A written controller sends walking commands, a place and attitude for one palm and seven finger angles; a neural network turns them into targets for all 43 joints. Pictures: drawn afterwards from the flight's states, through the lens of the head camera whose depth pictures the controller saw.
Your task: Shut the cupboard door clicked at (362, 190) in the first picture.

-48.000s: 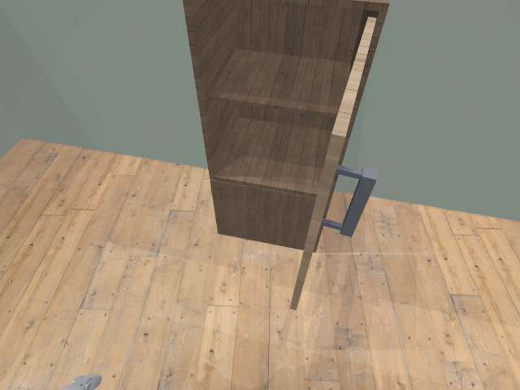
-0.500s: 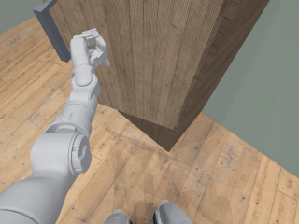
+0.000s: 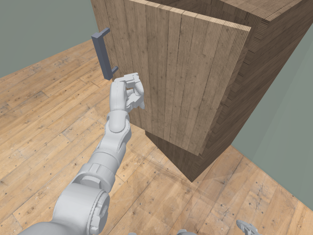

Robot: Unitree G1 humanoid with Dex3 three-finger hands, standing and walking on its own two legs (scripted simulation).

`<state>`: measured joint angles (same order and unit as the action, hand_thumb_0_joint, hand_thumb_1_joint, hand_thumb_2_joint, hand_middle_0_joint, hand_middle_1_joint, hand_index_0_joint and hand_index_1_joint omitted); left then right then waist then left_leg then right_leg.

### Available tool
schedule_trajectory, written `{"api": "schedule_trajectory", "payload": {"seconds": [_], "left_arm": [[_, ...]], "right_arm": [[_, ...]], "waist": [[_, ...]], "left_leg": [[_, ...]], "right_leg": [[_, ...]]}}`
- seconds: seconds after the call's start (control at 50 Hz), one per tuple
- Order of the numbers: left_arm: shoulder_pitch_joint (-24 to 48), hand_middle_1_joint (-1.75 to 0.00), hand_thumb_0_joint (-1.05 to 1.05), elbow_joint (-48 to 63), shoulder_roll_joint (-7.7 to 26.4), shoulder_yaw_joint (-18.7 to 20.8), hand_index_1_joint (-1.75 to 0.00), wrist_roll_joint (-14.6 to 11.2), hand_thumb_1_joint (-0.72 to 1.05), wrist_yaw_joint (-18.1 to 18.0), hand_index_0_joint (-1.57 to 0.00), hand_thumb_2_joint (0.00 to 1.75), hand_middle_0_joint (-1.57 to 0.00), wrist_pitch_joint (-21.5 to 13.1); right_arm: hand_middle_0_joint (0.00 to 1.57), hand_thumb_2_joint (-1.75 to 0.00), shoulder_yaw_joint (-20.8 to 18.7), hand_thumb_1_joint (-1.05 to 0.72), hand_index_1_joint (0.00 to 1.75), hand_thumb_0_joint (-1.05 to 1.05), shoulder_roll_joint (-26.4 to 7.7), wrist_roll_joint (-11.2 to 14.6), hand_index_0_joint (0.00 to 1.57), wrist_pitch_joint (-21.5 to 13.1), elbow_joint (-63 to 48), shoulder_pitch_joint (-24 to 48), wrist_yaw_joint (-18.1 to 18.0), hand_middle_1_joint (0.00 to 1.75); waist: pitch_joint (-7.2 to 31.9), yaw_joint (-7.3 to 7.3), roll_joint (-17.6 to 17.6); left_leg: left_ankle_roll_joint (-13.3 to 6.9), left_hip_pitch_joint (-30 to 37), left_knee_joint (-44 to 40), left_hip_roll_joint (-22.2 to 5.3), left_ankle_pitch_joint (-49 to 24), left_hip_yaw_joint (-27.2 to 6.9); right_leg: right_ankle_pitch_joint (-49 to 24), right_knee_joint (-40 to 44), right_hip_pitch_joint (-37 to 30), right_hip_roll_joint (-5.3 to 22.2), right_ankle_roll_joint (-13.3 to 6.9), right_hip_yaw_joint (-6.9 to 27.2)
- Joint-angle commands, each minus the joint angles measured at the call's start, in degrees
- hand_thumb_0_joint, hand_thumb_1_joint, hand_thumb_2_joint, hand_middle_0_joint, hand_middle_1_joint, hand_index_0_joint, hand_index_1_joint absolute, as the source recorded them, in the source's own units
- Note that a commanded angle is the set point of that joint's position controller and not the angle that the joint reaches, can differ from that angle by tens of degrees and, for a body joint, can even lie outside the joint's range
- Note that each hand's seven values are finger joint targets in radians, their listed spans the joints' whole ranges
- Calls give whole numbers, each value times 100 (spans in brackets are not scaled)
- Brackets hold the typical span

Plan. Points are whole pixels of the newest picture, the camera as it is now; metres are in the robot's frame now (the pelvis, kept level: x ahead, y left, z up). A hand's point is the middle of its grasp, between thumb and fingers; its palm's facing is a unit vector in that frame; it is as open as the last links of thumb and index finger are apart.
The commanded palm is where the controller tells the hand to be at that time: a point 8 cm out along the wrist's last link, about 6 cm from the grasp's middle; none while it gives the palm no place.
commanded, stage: pull the fist back off the door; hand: left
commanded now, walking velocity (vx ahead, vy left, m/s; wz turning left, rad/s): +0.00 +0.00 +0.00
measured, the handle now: (107, 55) +0.63 +0.14 +0.09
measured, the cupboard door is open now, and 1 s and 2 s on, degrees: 20 20 20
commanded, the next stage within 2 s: draw the hand back to the body in 0.02 s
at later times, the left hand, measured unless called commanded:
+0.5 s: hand (111, 110) +0.37 +0.09 +0.13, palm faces +0.04 -1.00 -0.02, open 3.1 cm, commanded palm +0.33 +0.15 +0.14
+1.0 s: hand (38, 151) +0.26 +0.20 +0.17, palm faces +0.21 -0.94 -0.28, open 3.7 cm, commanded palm +0.22 +0.25 +0.19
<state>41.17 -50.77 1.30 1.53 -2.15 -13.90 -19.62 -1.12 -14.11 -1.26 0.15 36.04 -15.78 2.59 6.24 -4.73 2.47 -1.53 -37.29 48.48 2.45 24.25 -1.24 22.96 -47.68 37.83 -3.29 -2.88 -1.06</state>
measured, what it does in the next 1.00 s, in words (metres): stands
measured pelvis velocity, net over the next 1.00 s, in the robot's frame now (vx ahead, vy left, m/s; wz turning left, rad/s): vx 0.01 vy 0.01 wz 0.02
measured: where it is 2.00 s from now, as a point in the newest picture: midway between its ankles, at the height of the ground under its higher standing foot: outside the picture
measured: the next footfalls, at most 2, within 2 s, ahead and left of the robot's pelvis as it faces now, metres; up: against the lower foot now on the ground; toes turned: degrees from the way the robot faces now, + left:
none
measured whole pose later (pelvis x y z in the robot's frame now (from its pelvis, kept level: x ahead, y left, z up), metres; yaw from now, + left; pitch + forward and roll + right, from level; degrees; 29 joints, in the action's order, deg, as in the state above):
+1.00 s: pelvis +0.01 +0.01 +0.04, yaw +1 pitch -3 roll +0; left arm -10.9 9.2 15.5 4.2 -3.7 -3.5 -1.5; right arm 4.3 -11.8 1.4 2.0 32.0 -9.0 -3.6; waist 0.4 2.8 4.4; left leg -2.6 -6.6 24.3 3.5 14.9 -2.2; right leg 14.3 -23.9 7.0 -1.9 -1.7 -0.6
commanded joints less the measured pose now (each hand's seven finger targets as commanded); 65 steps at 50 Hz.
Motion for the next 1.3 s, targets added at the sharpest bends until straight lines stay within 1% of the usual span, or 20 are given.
{"api": "schedule_trajectory", "payload": {"seconds": [0.0, 0.1, 0.12, 0.14, 0.18, 0.28, 0.32, 0.46, 0.52, 0.62, 0.64, 0.7, 0.78, 0.92, 0.98, 1.0, 1.06, 1.08, 1.14, 1.28], "left_arm": [[2934, -150, 0, 1156, 724, 345, -150, 32, 90, -116, -130, 90, -130, -360], [2525, -150, 0, 909, 692, 394, -150, 21, 90, -13, -130, 90, -130, -450], [2405, -150, 0, 721, 673, 391, -150, -1, 90, 35, -130, 90, -130, -413], [2195, -150, 0, 825, 966, 680, -150, -27, 90, 67, -130, 90, -130, -404], [1706, -150, 0, 1357, 1048, 729, -150, -83, 90, 189, -130, 90, -130, -386], [923, -150, 0, 2828, 1114, 540, -150, -275, 90, 537, -130, 90, -130, -199], [806, -150, 0, 3215, 918, 299, -150, -377, 90, 667, -130, 90, -130, -50], [-249, -150, 0, 4066, 1166, 377, -150, -626, 90, 984, -130, 90, -130, 539], [-884, -150, 0, 4575, 1355, 537, -150, -721, 90, 1121, -130, 90, -130, 716], [-1456, -135, 0, 5180, 1474, 587, -135, -872, 90, 1431, -116, 90, -116, 1182], [-1650, -132, 0, 5575, 1942, 320, -132, -355, 90, 1280, -113, 90, -113, 1105], [-2312, -123, 0, 6006, 1823, 278, -123, -281, 90, 1161, -105, 90, -105, 1208], [-2927, -111, 0, 6530, 1890, 324, -111, -211, 90, 1094, -94, 90, -94, 1328], [-3937, -90, 0, 7411, 2166, 775, -90, -150, 90, 982, -75, 90, -75, 1411], [-4413, -81, 0, 7625, 2393, 1091, -81, -134, 90, 939, -67, 90, -67, 1422], [-4483, -78, 0, 7796, 2352, 1106, -78, -138, 90, 938, -64, 90, -64, 1406], [-4874, -69, 0, 7954, 2517, 1417, -69, -136, 90, 894, -56, 90, -56, 1400], [-5195, -66, 0, 7813, 2625, 1582, -66, -153, 90, 890, -53, 90, -53, 1412], [-5458, -57, 0, 8190, 2697, 1818, -57, -176, 90, 867, -45, 90, -45, 1350], [-6325, -36, 0, 8321, 3143, 2608, -36, -237, 90, 776, -25, 90, -25, 1293]], "right_arm": [[20, -90, -153, -90, 30, 0, -587, -24, 20, -117, -394, -494, -123, 30], [20, -90, -140, -90, 30, 0, -580, -52, 20, -146, -430, -528, -90, 30], [20, -90, -141, -90, 30, 0, -588, -39, 20, -139, -427, -522, -88, 30], [20, -90, -150, -90, 30, 0, -617, -21, 20, -122, -471, -536, -96, 30], [20, -90, -154, -90, 30, 0, -617, 7, 20, -101, -656, -486, -109, 30], [20, -90, -140, -90, 30, 0, -597, 163, 20, -90, -915, -248, -191, 30], [20, -90, -126, -90, 30, 0, -559, 222, 20, -146, -909, -131, -239, 30], [20, -90, -33, -90, 30, 0, -547, 359, 20, -307, -962, 387, -445, 30], [20, -90, 12, -90, 30, 0, -520, 403, 20, -353, -1069, 646, -492, 30], [20, -90, 107, -90, 30, 0, -504, 467, 20, -357, -1219, 968, -574, 30], [20, -90, 134, -90, 30, 0, -388, 421, 20, -249, -1181, 1047, -637, 30], [20, -90, 193, -90, 30, 0, -357, 381, 20, -135, -1230, 1142, -693, 30], [20, -90, 239, -90, 30, 0, -378, 313, 20, -92, -1236, 1190, -712, 30], [20, -90, 281, -90, 30, 0, -337, 227, 20, -93, -1235, 1307, -704, 30], [20, -90, 247, -90, 30, 0, -377, 203, 20, -111, -1212, 1296, -693, 30], [20, -90, 246, -90, 30, 0, -338, 208, 20, -127, -1229, 1317, -685, 30], [20, -90, 216, -90, 30, 0, -346, 199, 20, -159, -1201, 1304, -676, 30], [20, -90, 212, -90, 30, 0, -380, 184, 20, -177, -1163, 1301, -670, 30], [20, -90, 160, -90, 30, 0, -352, 205, 20, -226, -1182, 1300, -656, 30], [20, -90, 68, -90, 30, 0, -423, 228, 20, -391, -1098, 1244, -661, 30]], "waist": [[2069, -223, -603], [2114, -144, -622], [1996, -167, -802], [2082, -42, -807], [2367, 147, -715], [2246, 277, -650], [1892, 208, -502], [1118, 365, -540], [1138, 537, -468], [743, 556, -494], [523, 469, -568], [465, 509, -180], [304, 535, -152], [221, 631, 74], [243, 686, -105], [262, 683, 80], [203, 725, 38], [62, 771, -131], [192, 778, 35], [-67, 866, 76]], "left_leg": [[-37, 862, -488, -42, -1464, 102], [-27, 761, -439, -45, -1623, 134], [-32, 664, -456, -42, -1493, 148], [-32, 633, -506, -44, -1460, 168], [-45, 795, -618, -28, -1649, 206], [-77, 1177, -905, -80, -1734, 250], [-88, 1401, -1030, -101, -1623, 244], [-116, 1684, -1477, -100, -1115, 218], [-105, 1867, -1618, -98, -1263, 221], [-103, 2020, -1810, -97, -1190, 172], [-99, 2161, -2024, -120, -1239, 73], [-106, 2591, -2258, -157, -1531, 42], [-85, 2964, -2507, -211, -1953, -28], [-4, 3231, -2746, -259, -2507, -67], [18, 3252, -2754, -279, -2742, -94], [42, 3275, -2763, -281, -2791, -90], [80, 3266, -2753, -294, -2915, -104], [75, 3147, -2758, -301, -2910, -118], [101, 3206, -2717, -319, -3083, -99], [129, 2977, -2730, -344, -2843, -94]], "right_leg": [[-2268, 629, -1232, 195, 234, 184], [-2515, 569, -1313, 206, 225, 191], [-2429, 635, -1324, 213, 240, 200], [-2397, 672, -1468, 217, 234, 235], [-2625, 690, -1884, 206, 214, 261], [-2669, 955, -2291, 210, 221, 269], [-2441, 1138, -2132, 196, 226, 219], [-1470, 1716, -2162, 254, 234, 270], [-1621, 1780, -2437, 298, 215, 273], [-1512, 1962, -2513, 332, 227, 250], [-1631, 2228, -2627, 499, 314, 491], [-1749, 2328, -2840, 445, 240, 327], [-2015, 2487, -3026, 365, 176, 169], [-2319, 2628, -3358, 371, 139, 71], [-2414, 2668, -3481, 359, 138, 38], [-2420, 2644, -3503, 378, 135, 37], [-2440, 2645, -3489, 363, 140, 0], [-2435, 2684, -3505, 363, 139, 2], [-2516, 2632, -3555, 380, 149, -3], [-2246, 2700, -3455, 381, 165, -18]]}}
